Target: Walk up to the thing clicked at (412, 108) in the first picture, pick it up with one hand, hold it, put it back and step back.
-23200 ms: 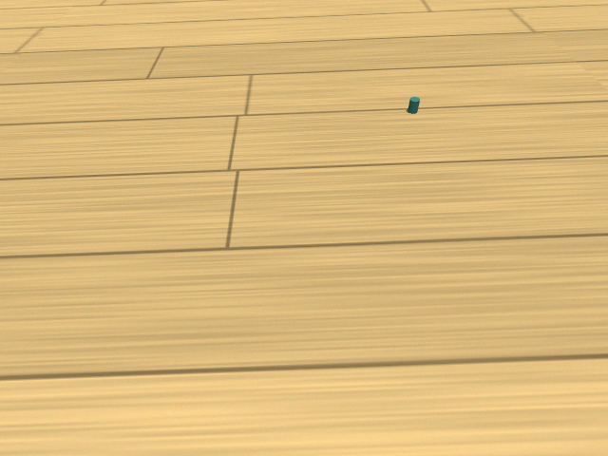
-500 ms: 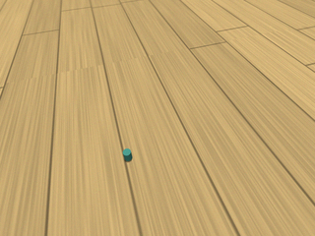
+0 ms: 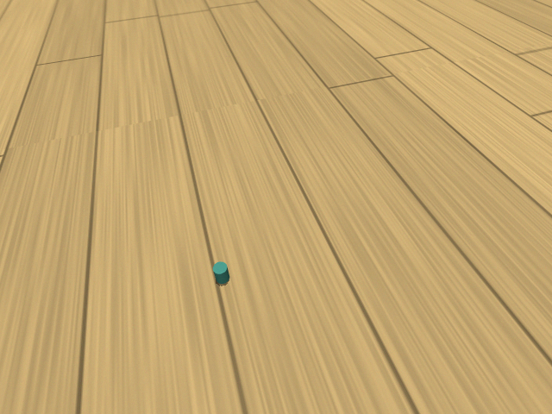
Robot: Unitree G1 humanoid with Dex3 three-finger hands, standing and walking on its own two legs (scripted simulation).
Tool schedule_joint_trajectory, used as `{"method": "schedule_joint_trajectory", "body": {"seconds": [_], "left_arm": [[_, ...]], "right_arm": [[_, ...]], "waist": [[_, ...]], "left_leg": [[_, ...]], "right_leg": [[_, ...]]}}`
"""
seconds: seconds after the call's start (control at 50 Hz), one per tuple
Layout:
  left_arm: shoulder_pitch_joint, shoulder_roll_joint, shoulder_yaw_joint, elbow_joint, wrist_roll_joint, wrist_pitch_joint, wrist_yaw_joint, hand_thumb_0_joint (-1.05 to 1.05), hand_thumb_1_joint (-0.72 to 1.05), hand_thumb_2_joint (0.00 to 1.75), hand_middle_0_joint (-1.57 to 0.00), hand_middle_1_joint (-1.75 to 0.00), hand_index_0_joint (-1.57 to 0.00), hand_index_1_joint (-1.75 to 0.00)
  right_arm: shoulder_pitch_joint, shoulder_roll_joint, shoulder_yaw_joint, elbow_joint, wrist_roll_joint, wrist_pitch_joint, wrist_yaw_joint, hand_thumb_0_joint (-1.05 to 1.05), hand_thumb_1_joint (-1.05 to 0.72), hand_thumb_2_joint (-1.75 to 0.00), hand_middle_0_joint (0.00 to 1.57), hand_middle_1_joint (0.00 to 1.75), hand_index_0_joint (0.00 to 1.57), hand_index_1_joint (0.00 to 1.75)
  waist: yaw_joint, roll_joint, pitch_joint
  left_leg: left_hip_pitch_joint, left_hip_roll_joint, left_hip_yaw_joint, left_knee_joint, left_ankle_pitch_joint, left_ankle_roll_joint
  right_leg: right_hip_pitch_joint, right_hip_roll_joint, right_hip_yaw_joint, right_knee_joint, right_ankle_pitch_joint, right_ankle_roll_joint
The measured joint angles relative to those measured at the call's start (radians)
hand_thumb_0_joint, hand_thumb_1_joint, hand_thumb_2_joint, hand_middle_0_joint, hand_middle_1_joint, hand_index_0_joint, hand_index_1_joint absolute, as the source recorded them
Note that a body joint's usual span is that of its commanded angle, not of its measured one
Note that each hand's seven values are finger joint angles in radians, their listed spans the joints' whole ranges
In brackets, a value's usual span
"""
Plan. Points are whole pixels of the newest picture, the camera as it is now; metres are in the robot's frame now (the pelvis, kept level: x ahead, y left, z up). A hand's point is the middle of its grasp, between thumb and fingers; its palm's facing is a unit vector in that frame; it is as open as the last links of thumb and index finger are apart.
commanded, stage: stand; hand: left
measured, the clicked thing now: (221, 272) +0.77 +0.26 -0.74
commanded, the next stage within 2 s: walk up in 0.04 s
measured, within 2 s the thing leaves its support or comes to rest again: neither
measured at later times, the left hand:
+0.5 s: hand out of the picture +0.12 +0.35 -0.17, palm faces -0.02 -0.94 -0.35, open 7.4 cm
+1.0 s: hand (145, 311) +0.34 +0.28 -0.15, palm faces -0.04 -0.92 -0.39, open 7.4 cm
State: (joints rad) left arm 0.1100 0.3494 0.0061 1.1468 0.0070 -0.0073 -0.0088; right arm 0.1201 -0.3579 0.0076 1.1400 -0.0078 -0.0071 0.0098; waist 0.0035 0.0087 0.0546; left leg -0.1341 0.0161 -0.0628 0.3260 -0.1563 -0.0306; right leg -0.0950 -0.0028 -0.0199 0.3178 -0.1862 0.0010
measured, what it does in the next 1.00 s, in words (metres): walks ahead: left foot, then right foot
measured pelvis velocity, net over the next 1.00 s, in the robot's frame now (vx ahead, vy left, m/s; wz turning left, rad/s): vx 0.26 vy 0.02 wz -0.01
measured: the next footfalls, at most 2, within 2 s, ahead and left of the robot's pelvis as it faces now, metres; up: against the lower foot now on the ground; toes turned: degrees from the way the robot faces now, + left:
left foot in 0.32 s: +0.15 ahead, +0.18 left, +0.00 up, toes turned +5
right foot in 0.74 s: +0.32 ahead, -0.09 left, +0.00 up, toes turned -1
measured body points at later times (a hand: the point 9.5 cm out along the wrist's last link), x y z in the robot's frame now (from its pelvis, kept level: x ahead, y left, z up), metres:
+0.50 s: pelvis +0.10 +0.06 -0.01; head +0.11 +0.09 +0.44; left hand +0.12 +0.40 -0.14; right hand +0.14 -0.26 -0.11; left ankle +0.11 +0.18 -0.75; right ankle +0.10 -0.08 -0.69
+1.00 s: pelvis +0.26 +0.02 -0.02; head +0.29 +0.01 +0.43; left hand +0.34 +0.33 -0.12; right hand +0.33 -0.29 -0.14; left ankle +0.29 +0.16 -0.72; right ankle +0.28 -0.09 -0.75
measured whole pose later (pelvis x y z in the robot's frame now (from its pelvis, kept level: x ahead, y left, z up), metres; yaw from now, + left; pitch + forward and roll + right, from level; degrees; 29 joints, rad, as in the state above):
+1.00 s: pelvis +0.26 +0.02 -0.02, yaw +0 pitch -2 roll +0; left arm 0.24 0.37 0.02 0.81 0.01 -0.05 -0.02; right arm 0.27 -0.41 -0.04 0.85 0.00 -0.03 0.02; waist 0.02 0.03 0.11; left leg -0.41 0.04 0.00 0.83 -0.39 0.00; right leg -0.28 -0.02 -0.05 0.58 -0.26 -0.03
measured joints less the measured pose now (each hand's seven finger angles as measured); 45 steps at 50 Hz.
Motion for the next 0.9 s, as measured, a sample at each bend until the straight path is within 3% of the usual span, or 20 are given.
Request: {"method": "schedule_joint_trajectory", "body": {"seconds": [0.06,0.1,0.14,0.2,0.28,0.32,0.34,0.38,0.44,0.58,0.7,0.74,0.78,0.84,0.9], "left_arm": [[0.004,0.0,0.007,-0.009,0.002,0.001,-0.006,0.0,0.91,0.9,-0.2,-0.3,-0.2,-0.3],[0.028,-0.002,0.028,-0.036,0.013,-0.009,-0.019,0.0,0.91,0.9,-0.2,-0.3,-0.2,-0.3],[0.06,0.002,0.048,-0.073,0.023,-0.024,-0.025,0.0,0.9,0.9,-0.2,-0.3,-0.2,-0.31],[0.104,0.01,0.065,-0.109,0.027,-0.04,-0.024,0.0,0.9,0.9,-0.2,-0.3,-0.2,-0.31],[0.158,0.043,0.073,-0.128,0.032,-0.024,-0.035,0.0,0.9,0.9,-0.2,-0.3,-0.2,-0.31],[0.179,0.065,0.075,-0.14,0.032,-0.011,-0.038,0.0,0.9,0.9,-0.2,-0.3,-0.2,-0.31],[0.188,0.074,0.076,-0.145,0.03,-0.005,-0.036,0.0,0.9,0.9,-0.2,-0.3,-0.2,-0.31],[0.193,0.084,0.074,-0.141,0.023,0.011,-0.029,0.0,0.91,0.9,-0.2,-0.3,-0.2,-0.3],[0.192,0.097,0.064,-0.151,0.007,0.009,-0.03,0.01,0.91,0.9,-0.2,-0.3,-0.2,-0.3],[0.19,0.09,0.059,-0.195,0.014,0.002,-0.059,0.0,0.91,0.9,-0.2,-0.3,-0.2,-0.3],[0.158,0.073,0.062,-0.229,0.018,-0.003,-0.077,0.0,0.91,0.9,-0.2,-0.3,-0.2,-0.3],[0.149,0.068,0.064,-0.243,0.018,-0.018,-0.073,0.0,0.91,0.9,-0.2,-0.3,-0.2,-0.3],[0.128,0.05,0.067,-0.262,0.019,-0.037,-0.059,0.0,0.91,0.9,-0.2,-0.3,-0.2,-0.3],[0.114,0.031,0.053,-0.301,0.003,-0.051,-0.045,0.0,0.91,0.9,-0.2,-0.3,-0.2,-0.3],[0.123,0.015,0.035,-0.324,-0.003,-0.052,-0.031,0.0,0.91,0.9,-0.2,-0.3,-0.2,-0.3]], "right_arm": [[0.003,0.001,-0.005,-0.01,-0.003,0.001,0.006,0.01,-0.9,-0.9,0.2,0.3,0.2,0.3],[0.03,-0.005,-0.025,-0.034,-0.014,0.003,0.023,0.01,-0.9,-0.9,0.2,0.3,0.2,0.3],[0.057,-0.014,-0.04,-0.055,-0.024,0.01,0.032,0.01,-0.9,-0.9,0.2,0.3,0.2,0.3],[0.077,-0.039,-0.062,-0.08,-0.028,0.007,0.044,0.01,-0.9,-0.9,0.2,0.3,0.2,0.3],[0.098,-0.061,-0.091,-0.121,-0.032,-0.008,0.062,0.01,-0.9,-0.9,0.2,0.3,0.2,0.3],[0.112,-0.067,-0.105,-0.144,-0.035,-0.026,0.061,0.01,-0.9,-0.9,0.2,0.3,0.2,0.3],[0.115,-0.065,-0.112,-0.155,-0.04,-0.036,0.056,0.01,-0.9,-0.9,0.2,0.3,0.2,0.3],[0.128,-0.052,-0.113,-0.174,-0.039,-0.048,0.047,0.01,-0.9,-0.9,0.2,0.3,0.2,0.3],[0.157,-0.029,-0.094,-0.19,-0.027,-0.048,0.042,0.01,-0.9,-0.9,0.2,0.3,0.2,0.3],[0.219,-0.013,-0.072,-0.234,-0.018,-0.064,0.038,0.01,-0.9,-0.9,0.2,0.3,0.21,0.3],[0.248,-0.036,-0.068,-0.268,-0.012,-0.057,0.04,0.01,-0.9,-0.9,0.21,0.3,0.21,0.3],[0.256,-0.046,-0.067,-0.277,-0.01,-0.048,0.037,0.01,-0.9,-0.9,0.21,0.3,0.21,0.3],[0.245,-0.055,-0.066,-0.276,-0.003,-0.035,0.025,0.01,-0.9,-0.9,0.2,0.3,0.21,0.3],[0.213,-0.053,-0.056,-0.272,0.006,-0.02,0.012,0.01,-0.9,-0.9,0.2,0.3,0.2,0.3],[0.188,-0.059,-0.053,-0.283,0.011,-0.024,0.011,0.01,-0.9,-0.9,0.2,0.3,0.2,0.3]], "waist": [[-0.001,-0.001,-0.002],[0.001,0.005,-0.016],[0.011,0.002,-0.027],[0.031,0.005,-0.013],[0.03,0.004,0.001],[0.023,-0.012,0.009],[0.023,-0.031,0.018],[0.005,-0.053,0.021],[-0.006,-0.075,0.022],[-0.018,-0.064,0.029],[-0.031,-0.029,0.028],[-0.031,-0.011,0.024],[-0.029,0.032,0.039],[-0.007,0.029,0.051],[0.004,0.037,0.05]], "left_leg": [[-0.009,-0.001,0.0,0.023,-0.033,0.011],[-0.042,-0.001,-0.003,0.118,-0.182,0.042],[-0.109,-0.004,0.017,0.277,-0.243,0.052],[-0.192,0.011,0.035,0.409,-0.247,0.05],[-0.207,0.053,0.059,0.304,-0.191,0.041],[-0.177,0.046,0.078,0.225,-0.088,0.034],[-0.174,0.031,0.095,0.243,-0.047,0.032],[-0.172,0.013,0.109,0.28,-0.083,0.039],[-0.117,0.001,0.12,0.231,-0.096,0.051],[0.017,-0.003,0.143,0.105,-0.102,0.052],[0.072,0.011,0.151,0.135,-0.191,0.023],[0.068,0.028,0.147,0.203,-0.253,0.009],[0.009,0.06,0.109,0.387,-0.301,0.034],[-0.131,0.003,0.058,0.695,-0.349,0.057],[-0.231,-0.001,0.049,0.747,-0.312,0.057]], "right_leg": [[-0.005,0.0,-0.001,0.014,-0.024,-0.005],[-0.011,0.004,-0.006,0.051,-0.11,-0.023],[-0.002,-0.002,-0.012,0.041,-0.094,-0.039],[0.029,-0.014,-0.013,0.011,-0.043,-0.034],[0.052,-0.031,-0.022,0.049,-0.1,-0.003],[0.023,-0.055,-0.017,0.165,-0.179,-0.003],[-0.016,-0.068,0.006,0.28,-0.237,-0.022],[-0.118,-0.031,0.082,0.53,-0.303,-0.046],[-0.243,0.005,0.104,0.711,-0.248,-0.054],[-0.363,-0.046,0.06,0.535,-0.122,-0.01],[-0.326,-0.076,0.019,0.318,-0.045,-0.023],[-0.279,-0.059,0.002,0.257,0.003,-0.028],[-0.268,-0.03,-0.025,0.293,-0.003,-0.018],[-0.246,-0.034,-0.023,0.307,-0.046,-0.028],[-0.208,-0.029,-0.025,0.262,-0.047,-0.032]]}}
